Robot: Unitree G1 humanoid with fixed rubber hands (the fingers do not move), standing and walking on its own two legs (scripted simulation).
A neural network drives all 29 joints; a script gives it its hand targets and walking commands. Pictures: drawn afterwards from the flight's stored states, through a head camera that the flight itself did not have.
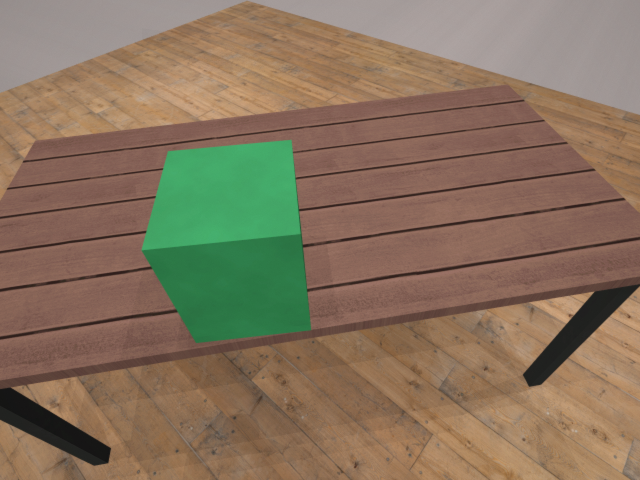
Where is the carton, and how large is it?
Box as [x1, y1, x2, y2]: [142, 140, 310, 342]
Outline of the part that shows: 291,140 168,151 142,246 142,251 196,342 310,329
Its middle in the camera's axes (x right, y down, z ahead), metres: -0.13 +0.01 +0.65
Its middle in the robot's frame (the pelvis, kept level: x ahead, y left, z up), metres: +0.49 +0.12 -0.02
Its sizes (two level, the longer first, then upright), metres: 0.210 0.200 0.250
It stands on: a table, 0.64 m high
